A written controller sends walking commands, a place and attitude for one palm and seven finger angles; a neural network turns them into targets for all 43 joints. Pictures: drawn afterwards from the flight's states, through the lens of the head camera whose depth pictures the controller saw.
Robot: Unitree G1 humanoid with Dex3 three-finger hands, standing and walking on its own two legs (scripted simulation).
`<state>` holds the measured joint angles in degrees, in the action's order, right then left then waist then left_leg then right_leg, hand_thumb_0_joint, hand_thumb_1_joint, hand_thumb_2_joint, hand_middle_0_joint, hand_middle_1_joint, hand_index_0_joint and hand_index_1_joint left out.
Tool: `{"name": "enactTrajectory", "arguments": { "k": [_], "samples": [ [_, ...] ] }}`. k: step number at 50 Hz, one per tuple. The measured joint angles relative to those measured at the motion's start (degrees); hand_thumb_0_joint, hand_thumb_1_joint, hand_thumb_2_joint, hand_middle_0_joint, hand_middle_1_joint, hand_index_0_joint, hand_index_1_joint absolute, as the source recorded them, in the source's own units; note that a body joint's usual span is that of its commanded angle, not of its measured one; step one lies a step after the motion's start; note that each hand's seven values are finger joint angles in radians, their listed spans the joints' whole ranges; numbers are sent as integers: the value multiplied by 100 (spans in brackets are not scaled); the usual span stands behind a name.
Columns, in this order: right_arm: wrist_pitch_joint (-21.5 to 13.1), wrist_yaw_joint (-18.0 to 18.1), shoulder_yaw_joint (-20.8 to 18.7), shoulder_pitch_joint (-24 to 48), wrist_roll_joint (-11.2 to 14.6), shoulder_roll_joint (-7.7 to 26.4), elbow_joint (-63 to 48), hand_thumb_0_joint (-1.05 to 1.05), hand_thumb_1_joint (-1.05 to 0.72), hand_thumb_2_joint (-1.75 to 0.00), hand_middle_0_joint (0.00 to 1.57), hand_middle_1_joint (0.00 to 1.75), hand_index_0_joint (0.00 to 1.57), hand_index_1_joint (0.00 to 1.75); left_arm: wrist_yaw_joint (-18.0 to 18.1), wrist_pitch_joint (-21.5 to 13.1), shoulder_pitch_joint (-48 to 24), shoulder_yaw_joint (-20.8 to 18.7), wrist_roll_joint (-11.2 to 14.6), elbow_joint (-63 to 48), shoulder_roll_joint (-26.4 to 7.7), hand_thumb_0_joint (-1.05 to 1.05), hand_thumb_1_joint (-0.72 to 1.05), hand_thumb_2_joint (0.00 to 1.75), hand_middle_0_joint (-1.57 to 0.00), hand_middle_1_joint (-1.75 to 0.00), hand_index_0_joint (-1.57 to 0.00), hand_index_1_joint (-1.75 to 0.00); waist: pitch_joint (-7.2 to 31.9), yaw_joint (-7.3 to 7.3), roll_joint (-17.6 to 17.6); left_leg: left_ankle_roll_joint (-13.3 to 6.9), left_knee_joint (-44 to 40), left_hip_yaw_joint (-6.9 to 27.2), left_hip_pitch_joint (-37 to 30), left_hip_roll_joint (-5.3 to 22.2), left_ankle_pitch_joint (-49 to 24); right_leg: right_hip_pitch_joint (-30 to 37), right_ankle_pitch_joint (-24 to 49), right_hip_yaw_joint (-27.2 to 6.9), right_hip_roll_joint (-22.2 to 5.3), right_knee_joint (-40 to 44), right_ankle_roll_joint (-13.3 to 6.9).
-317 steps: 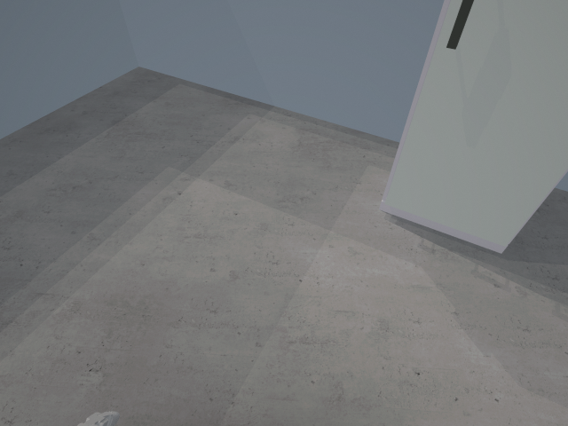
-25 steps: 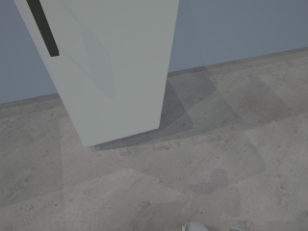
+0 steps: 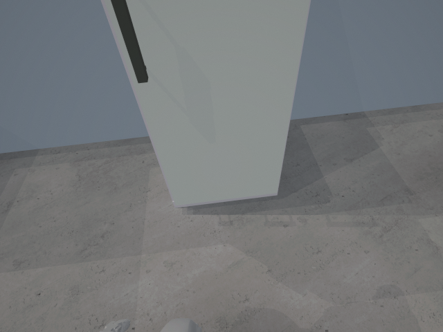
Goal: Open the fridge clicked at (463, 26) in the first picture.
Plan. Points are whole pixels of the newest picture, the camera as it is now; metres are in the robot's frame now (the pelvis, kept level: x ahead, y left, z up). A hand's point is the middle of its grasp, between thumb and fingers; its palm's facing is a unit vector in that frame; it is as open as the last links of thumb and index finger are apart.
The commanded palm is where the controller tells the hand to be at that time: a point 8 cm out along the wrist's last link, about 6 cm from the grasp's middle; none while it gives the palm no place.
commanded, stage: turn to face it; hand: left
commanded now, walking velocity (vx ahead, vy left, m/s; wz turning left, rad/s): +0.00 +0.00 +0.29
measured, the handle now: (129, 27) +0.77 +0.24 +0.21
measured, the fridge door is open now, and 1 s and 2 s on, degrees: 0 0 0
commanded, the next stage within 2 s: take the last steps up to it in 0.12 s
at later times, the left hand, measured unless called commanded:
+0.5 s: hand out of the picture -0.02 +0.27 -0.17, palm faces +0.15 -0.97 -0.20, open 7.4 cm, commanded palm none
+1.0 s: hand out of the picture +0.12 +0.19 -0.16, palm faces +0.20 -0.95 -0.23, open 7.2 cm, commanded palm none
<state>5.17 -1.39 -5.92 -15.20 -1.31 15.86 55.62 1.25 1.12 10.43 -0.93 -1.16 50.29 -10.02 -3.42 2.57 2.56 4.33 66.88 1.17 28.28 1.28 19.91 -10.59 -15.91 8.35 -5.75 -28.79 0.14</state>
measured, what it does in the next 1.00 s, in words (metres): walks ahead: left foot, then right foot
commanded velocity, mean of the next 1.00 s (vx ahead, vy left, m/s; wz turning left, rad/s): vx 0.24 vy -0.03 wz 0.09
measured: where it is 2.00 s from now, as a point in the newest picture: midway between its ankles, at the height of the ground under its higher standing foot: (219, 322)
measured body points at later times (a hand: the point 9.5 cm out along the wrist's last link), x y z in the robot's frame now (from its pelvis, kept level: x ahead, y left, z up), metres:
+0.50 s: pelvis +0.00 +0.07 +0.01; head -0.01 +0.09 +0.46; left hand -0.03 +0.32 -0.16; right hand +0.09 -0.16 -0.13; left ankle -0.03 +0.15 -0.74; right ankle +0.00 -0.08 -0.66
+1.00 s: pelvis +0.12 +0.00 +0.00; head +0.12 -0.02 +0.45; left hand +0.11 +0.24 -0.14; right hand +0.13 -0.23 -0.16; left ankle +0.11 +0.15 -0.66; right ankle +0.12 -0.08 -0.74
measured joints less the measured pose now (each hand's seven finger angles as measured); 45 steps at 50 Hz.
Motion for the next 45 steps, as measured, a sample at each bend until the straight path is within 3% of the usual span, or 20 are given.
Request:
{"name": "enactTrajectory", "arguments": {
  "k": [7, 9, 10, 12, 14, 17, 20, 30, 38, 40, 42, 45],
  "samples": [
    [-59, 35, 123, 394, 65, -83, -12, 1, -91, -90, 20, 30, 20, 30, -31, 15, 348, -60, -85, 243, -151, 0, 91, 90, -20, -30, -21, -30, -154, -308, -304, -37, -1913, -313, -814, 120, 519, -196, -46, 261, -289, -234, 170],
    [-156, 48, 171, 506, 82, -110, -81, 0, -91, -90, 20, 30, 20, 30, -35, 47, 452, -101, -72, 352, -245, 0, 91, 90, -20, -30, -21, -30, -163, -364, -382, -92, -2783, -430, -1184, 69, 126, -323, -131, 320, -379, -458, 276],
    [-229, 47, 194, 535, 83, -109, -131, 0, -91, -90, 20, 30, 20, 30, -36, 80, 520, -122, -44, 394, -294, 0, 91, 90, -20, -30, -21, -30, -135, -376, -393, -227, -3234, -464, -1369, 62, -141, -432, -219, 350, -415, -659, 337],
    [-333, 68, 241, 663, 63, -242, -157, 0, -91, -90, 20, 30, 20, 30, -12, 210, 527, -177, -3, 535, -454, 1, 91, 90, -20, -30, -21, -30, -191, -442, -594, -516, -3141, -507, -1308, -54, -74, -764, -989, 4, -391, -1435, 384],
    [-393, 108, 327, 724, 31, -362, -171, 0, -91, -90, 20, 30, 20, 30, 6, 310, 549, -216, 0, 678, -548, 1, 91, 90, -20, -30, -20, -30, -181, -501, -658, -628, -3234, -523, -1389, -64, -82, -1051, -1326, -285, -201, -2245, 363],
    [-463, 177, 416, 684, 11, -496, -160, 0, -91, -90, 20, 30, 20, 30, -66, 313, 587, -227, -31, 845, -578, 1, 91, 90, -20, -30, -20, -30, -52, -496, -599, -666, -3672, -472, -1610, -65, -297, -1322, -1022, -433, -10, -3077, 338],
    [-565, 206, 468, 533, 27, -612, -95, 0, -90, -90, 20, 30, 20, 30, -152, 214, 630, -194, -64, 924, -541, 1, 91, 90, -20, -30, -20, -30, 101, -471, -533, -721, -4156, -433, -1866, -122, -525, -1413, -604, -498, 50, -3307, 332],
    [-707, 266, 388, -357, 6, -666, 363, 0, -92, -90, 21, 30, 21, 30, -241, 102, 418, -121, -75, 968, -235, 1, 91, 90, -20, -30, -20, -30, 349, -217, -424, -734, -4890, -366, -2433, -324, -712, -1378, -260, -577, 14, -2306, 320],
    [-630, 260, 341, -976, -42, -613, 831, 0, -91, -90, 20, 30, 20, 30, -288, -63, 10, -135, -41, 825, -14, 1, 91, 90, -20, -30, -20, -30, 220, 50, -197, -435, -4504, -358, -2573, -140, -204, -906, -76, -384, 149, -616, 185],
    [-614, 242, 341, -1095, -6, -621, 938, 0, -91, -90, 20, 30, 20, 30, -272, -237, -52, -141, -55, 788, 7, 1, 91, 90, -20, -30, -20, -30, 177, 34, -138, -410, -3705, -330, -2305, -27, 226, -693, 365, -313, 240, -272, 11],
    [-532, 208, 333, -1077, 16, -608, 1030, 0, -91, -90, 20, 30, 20, 30, -226, -362, -56, -120, -28, 781, 87, 0, 91, 90, -20, -30, -20, -30, 117, 5, -33, -514, -2285, -232, -1745, 65, 694, -597, 207, -158, 327, -454, -184],
    [-459, 151, 266, -930, 7, -586, 1044, 1, -91, -90, 20, 30, 20, 30, -113, -414, 176, -162, 25, 829, 163, 0, 92, 90, -20, -30, -21, -30, 200, -103, -49, -562, -811, -302, -903, 158, 335, -220, 71, -64, 398, -117, -285]
  ]
}}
